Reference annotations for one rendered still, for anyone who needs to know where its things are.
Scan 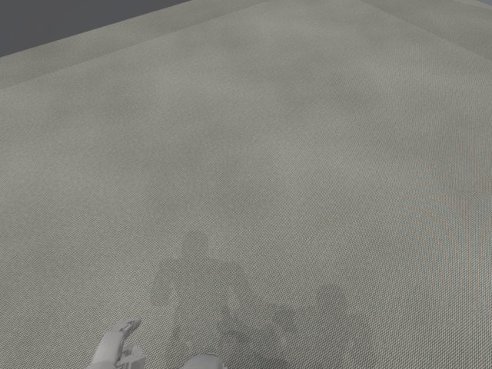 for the robot left hand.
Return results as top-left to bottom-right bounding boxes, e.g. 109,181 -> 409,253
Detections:
90,317 -> 146,369

